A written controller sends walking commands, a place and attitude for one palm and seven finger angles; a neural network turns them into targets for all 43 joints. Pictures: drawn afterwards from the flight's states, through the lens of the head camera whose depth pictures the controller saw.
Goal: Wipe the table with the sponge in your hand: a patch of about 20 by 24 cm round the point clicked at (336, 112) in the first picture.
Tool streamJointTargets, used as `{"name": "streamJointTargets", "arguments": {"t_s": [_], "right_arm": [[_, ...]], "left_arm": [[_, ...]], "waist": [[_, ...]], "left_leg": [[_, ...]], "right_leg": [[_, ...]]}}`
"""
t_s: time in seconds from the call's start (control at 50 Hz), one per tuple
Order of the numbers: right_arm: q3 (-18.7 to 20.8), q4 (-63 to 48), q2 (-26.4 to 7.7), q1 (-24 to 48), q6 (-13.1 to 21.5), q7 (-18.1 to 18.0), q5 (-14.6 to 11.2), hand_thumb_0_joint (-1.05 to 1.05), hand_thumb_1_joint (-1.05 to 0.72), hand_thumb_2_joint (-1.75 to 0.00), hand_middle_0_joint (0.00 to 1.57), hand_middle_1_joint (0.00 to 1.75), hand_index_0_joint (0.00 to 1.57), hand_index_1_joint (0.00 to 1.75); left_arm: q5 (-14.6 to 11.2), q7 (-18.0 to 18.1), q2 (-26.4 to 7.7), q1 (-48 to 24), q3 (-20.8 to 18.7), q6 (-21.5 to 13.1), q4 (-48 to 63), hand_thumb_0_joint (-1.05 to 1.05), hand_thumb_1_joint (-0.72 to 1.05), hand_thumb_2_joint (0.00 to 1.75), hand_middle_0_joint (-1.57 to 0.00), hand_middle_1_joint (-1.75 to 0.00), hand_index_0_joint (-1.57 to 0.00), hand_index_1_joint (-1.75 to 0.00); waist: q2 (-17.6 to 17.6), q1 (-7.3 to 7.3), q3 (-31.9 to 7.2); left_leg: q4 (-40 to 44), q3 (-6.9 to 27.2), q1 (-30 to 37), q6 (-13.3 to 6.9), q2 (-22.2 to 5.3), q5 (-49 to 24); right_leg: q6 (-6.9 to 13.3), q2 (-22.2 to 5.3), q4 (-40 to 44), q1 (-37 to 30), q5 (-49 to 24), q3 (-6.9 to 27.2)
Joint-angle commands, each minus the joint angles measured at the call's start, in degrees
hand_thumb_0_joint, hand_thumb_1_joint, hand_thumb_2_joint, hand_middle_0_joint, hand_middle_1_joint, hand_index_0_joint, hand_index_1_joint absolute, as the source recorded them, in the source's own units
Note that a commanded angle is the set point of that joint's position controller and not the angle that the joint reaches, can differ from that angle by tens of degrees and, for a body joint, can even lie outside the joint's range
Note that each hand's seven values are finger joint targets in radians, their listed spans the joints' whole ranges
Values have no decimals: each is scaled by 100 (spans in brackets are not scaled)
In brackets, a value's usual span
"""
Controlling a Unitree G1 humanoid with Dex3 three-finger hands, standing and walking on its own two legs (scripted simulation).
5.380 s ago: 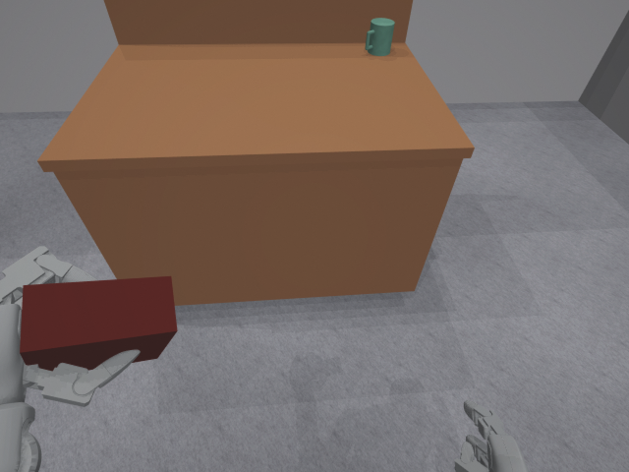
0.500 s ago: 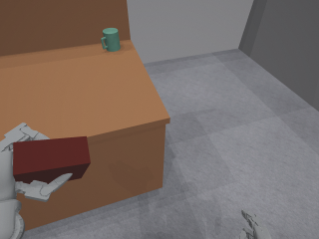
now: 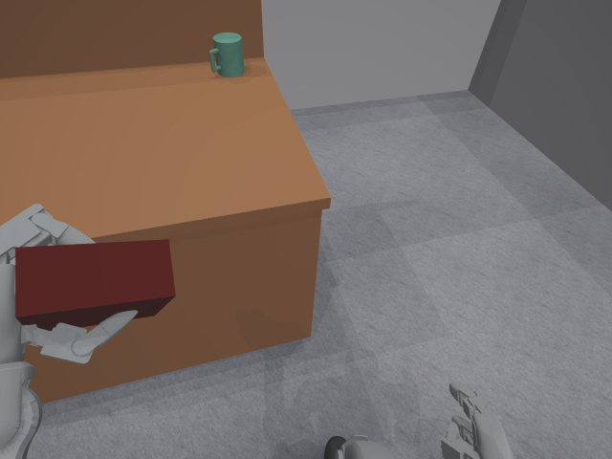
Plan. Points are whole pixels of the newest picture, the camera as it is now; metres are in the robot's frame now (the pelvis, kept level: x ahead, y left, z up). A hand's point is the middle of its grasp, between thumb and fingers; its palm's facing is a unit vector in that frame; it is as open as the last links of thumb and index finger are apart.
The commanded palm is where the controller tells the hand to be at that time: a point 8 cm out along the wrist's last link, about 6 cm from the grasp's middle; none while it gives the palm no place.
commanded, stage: come to a stop and stand still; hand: left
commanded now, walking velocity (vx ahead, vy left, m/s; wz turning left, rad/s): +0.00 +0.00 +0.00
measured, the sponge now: (119, 285) +0.24 +0.20 +0.17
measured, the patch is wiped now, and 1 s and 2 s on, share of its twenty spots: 0.00 0.00 0.00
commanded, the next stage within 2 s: look again from close up in 0.56 s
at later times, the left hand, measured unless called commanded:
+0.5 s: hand (146, 307) +0.21 +0.16 +0.19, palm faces +0.28 -0.83 -0.48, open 9.4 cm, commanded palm +0.15 +0.22 +0.19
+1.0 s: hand (78, 321) +0.19 +0.22 +0.18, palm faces +0.19 -0.87 -0.45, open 9.4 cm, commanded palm +0.13 +0.28 +0.19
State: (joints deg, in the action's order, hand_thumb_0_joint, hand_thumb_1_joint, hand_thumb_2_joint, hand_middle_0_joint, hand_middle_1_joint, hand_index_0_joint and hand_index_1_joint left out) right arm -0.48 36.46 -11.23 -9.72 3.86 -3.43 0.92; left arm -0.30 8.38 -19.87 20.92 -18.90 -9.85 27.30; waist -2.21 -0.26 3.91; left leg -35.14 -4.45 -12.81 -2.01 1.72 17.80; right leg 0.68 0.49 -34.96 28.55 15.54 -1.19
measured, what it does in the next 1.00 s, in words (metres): steps on the spot: right foot, then left foot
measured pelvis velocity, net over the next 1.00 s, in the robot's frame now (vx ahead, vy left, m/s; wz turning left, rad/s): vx -0.05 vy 0.01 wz -0.09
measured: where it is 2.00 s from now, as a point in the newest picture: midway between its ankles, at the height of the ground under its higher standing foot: outside the picture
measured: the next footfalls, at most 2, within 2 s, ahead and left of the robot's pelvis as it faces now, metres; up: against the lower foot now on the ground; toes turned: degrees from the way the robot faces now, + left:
right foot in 0.28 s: -0.03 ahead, -0.14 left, +0.00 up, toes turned -6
left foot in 0.62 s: +0.03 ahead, +0.08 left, +0.00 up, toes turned -1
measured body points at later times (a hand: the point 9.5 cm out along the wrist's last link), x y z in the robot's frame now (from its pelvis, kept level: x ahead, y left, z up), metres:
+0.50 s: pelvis -0.02 -0.05 +0.02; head -0.01 -0.07 +0.47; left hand +0.18 +0.21 +0.21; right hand +0.11 -0.31 -0.08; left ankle -0.02 +0.08 -0.69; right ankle -0.07 -0.13 -0.72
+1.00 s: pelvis -0.05 +0.01 +0.01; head -0.01 +0.03 +0.46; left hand +0.18 +0.26 +0.20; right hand +0.13 -0.21 -0.05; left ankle -0.01 +0.08 -0.72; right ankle -0.06 -0.11 -0.72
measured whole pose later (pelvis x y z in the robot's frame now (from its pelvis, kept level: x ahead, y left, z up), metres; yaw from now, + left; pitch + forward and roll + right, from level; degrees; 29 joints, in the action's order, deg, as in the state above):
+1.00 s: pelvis -0.05 +0.01 +0.01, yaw -5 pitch -1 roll -1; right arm -1.5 29.4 -8.7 -9.2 8.1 1.4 0.1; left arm -1.6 4.6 -24.4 27.1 -20.4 -14.8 31.6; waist -2.4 0.6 5.6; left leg -29.9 -5.2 -16.4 -4.0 1.5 13.1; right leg -0.3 -1.0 -29.4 12.7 15.8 -2.3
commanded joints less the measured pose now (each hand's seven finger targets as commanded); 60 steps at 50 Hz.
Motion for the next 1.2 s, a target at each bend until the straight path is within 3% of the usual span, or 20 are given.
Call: {"name": "streamJointTargets", "arguments": {"t_s": [0.0, 0.06, 0.2, 0.24, 0.28, 0.34, 0.4, 0.54, 0.58, 0.62, 0.64, 0.66, 0.7, 0.76, 0.82, 0.9, 0.96, 1.0, 1.12, 1.18], "right_arm": [[299, -927, -573, 222, 383, 52, -39, 0, -90, -90, 20, 30, 20, 30], [343, -877, -742, 321, 383, 140, -148, 0, -90, -90, 20, 30, 20, 30], [251, -759, -823, 206, 499, -51, -105, 0, -90, -90, 20, 30, 20, 30], [273, -695, -773, 103, 524, -40, -141, 0, -90, -90, 20, 30, 20, 30], [234, -725, -639, 93, 486, -22, -176, 0, -90, -90, 20, 30, 20, 30], [334, -864, -682, 366, 411, 60, -226, 0, -90, -90, 20, 30, 20, 30], [253, -937, -569, 355, 164, 83, -196, 0, -90, -90, 20, 30, 20, 30], [268, -1056, -622, 234, 177, 22, -120, 0, -90, -90, 20, 30, 20, 30], [326, -1061, -711, 171, 222, -16, -114, 0, -90, -90, 20, 30, 20, 30], [397, -1112, -867, 118, 291, -64, -154, 0, -90, -90, 20, 30, 20, 30], [753, -1067, -997, -596, 659, 32, 79, 0, -90, -90, 20, 30, 20, 30], [396, -901, -396, -36, 637, 149, -22, 0, -90, -90, 20, 30, 20, 30], [393, -1182, -562, 73, 760, 221, -325, 0, -90, -90, 20, 30, 20, 30], [541, -1220, -848, 145, 851, 335, -236, 0, -90, -90, 20, 30, 20, 30], [461, -1419, -733, 191, 849, 560, -141, 0, -90, -90, 20, 30, 20, 30], [350, -1479, -755, 315, 718, 469, -106, 0, -90, -90, 20, 30, 20, 30], [196, -1498, -644, 400, 576, 308, -94, 0, -90, -90, 20, 30, 20, 30], [222, -1469, -679, 366, 604, 223, -106, 0, -90, -90, 20, 30, 20, 30], [227, -1408, -822, 416, 580, 177, -59, 0, -90, -90, 20, 30, 20, 30], [261, -1420, -810, 414, 529, 167, -39, 0, -90, -90, 20, 30, 20, 30]], "left_arm": [[-85, 69, -1102, 413, -925, -452, 976, 0, 10, 130, -120, -160, -120, -160], [-85, 56, -747, 676, -552, -339, 907, 0, 10, 130, -120, -160, -120, -160], [9, 231, -892, -660, -231, -327, 1307, 0, 10, 130, -120, -160, -120, -160], [2, 274, -1014, -680, -292, -345, 1218, 0, 10, 130, -120, -160, -120, -160], [-33, 316, -1348, -575, -558, -390, 1162, 0, 10, 130, -120, -160, -120, -160], [-199, 224, -1287, 243, -719, -404, 1039, 0, 10, 130, -120, -160, -120, -160], [-223, 221, -1403, 1141, -1165, -517, 899, 0, 10, 130, -120, -160, -120, -160], [-229, 183, -1082, 869, -800, -622, 914, 0, 10, 130, -120, -160, -120, -160], [-231, 190, -1060, 594, -638, -593, 1202, 0, 10, 130, -120, -160, -120, -160], [-207, 202, -1140, 378, -556, -602, 1569, 0, 10, 130, -120, -160, -120, -160], [391, 198, -5111, -4394, -4054, -996, 1476, 0, 10, 130, -120, -160, -120, -160], [85, -74, -2047, -1705, -1550, -676, -890, 0, 10, 130, -120, -160, -120, -160], [-102, -30, -1111, -1413, -803, -863, -276, 0, 10, 130, -120, -160, -120, -160], [-186, -102, -963, -589, -503, -924, 979, 0, 10, 130, -120, -160, -120, -160], [-147, -169, -936, 363, -485, -839, 1625, 0, 10, 130, -120, -160, -120, -160], [-194, -65, -1766, 450, -1558, -821, 1782, 0, 10, 130, -120, -160, -120, -160], [-335, -62, -1649, 212, -1606, -796, 1388, 0, 10, 130, -120, -160, -120, -160], [-369, -101, -1349, -12, -1332, -730, 1090, 0, 10, 130, -120, -160, -120, -160], [-160, -209, -667, -655, -226, -501, 741, 0, 10, 130, -120, -160, -120, -160], [-60, -146, -839, -697, -257, -452, 731, 0, 10, 130, -120, -160, -120, -160]], "waist": [[1357, 42, -714], [890, 37, -290], [1452, 151, -558], [1106, 157, -883], [49, 176, -1141], [-476, -34, -847], [-176, -17, -911], [-354, 46, -972], [-89, 91, -1219], [611, 33, -1471], [-333, -411, 110], [-586, -130, -715], [-30, -102, -992], [698, -173, -1864], [1069, -163, -1823], [929, -171, -1284], [766, -103, -1307], [232, -70, -1099], [1369, -59, -623], [567, -188, -687]], "left_leg": [[2558, 2287, -968, -633, -2114, 675], [2271, 1241, -918, -616, -1581, 636], [1752, 1124, -209, -292, -1422, 724], [969, 765, -335, -108, -1184, -244], [-142, 172, -786, 168, -648, -703], [-1256, 528, -1493, 290, -369, 535], [-987, 453, -1707, 324, -432, 385], [476, 157, -577, 259, -290, -464], [1166, 162, 183, 191, -379, -1615], [1066, 810, 1060, -103, -1120, -3484], [-105, -204, -449, 3, -703, -2131], [-400, 474, -599, 181, -182, -1389], [326, 250, -547, 157, -251, -631], [794, 752, 1177, -219, -634, -3334], [1079, 1471, 1444, -423, -1286, -4718], [1269, 1022, 321, -61, -1158, -3202], [1184, 806, -188, 152, -804, -2060], [1286, 815, 86, 172, -681, -1607], [2488, 1279, -764, -25, -823, 2444], [1571, 939, -1314, -36, -467, 2090]], "right_leg": [[-204, 65, -2896, -315, 732, 640], [-259, -37, -2222, -276, 298, 129], [-176, 124, 958, -1462, 803, -586], [41, -273, 1562, -2237, 68, -152], [464, -1325, 1468, -2607, -2377, 1018], [814, -1891, 1574, -2645, -3132, 1558], [767, -1756, 1360, -2965, -3559, 997], [492, -1454, 1220, -2504, -3227, 774], [199, -1126, 786, -2436, -3202, 559], [-100, -531, 340, -1772, -1920, 282], [-307, -755, 1573, -590, -2767, 899], [467, -1499, 1031, -1651, -3578, 1761], [501, -1616, 934, -2828, -4547, 1406], [-47, -577, 153, -2145, -2666, 395], [21, -153, -424, -1255, 224, 4], [88, -166, 526, -1810, 62, -164], [138, -339, 1058, -2487, -1219, 146], [137, -300, 1206, -2085, -1036, 255], [214, 125, 585, -1875, 1042, -289], [371, -60, 975, -2443, 1101, -29]]}}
